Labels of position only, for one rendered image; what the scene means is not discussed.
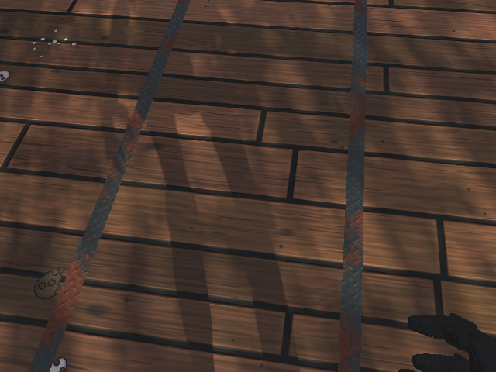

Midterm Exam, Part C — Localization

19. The robot right hand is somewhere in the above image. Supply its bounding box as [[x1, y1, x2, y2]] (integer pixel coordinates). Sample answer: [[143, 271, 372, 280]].
[[398, 313, 496, 372]]

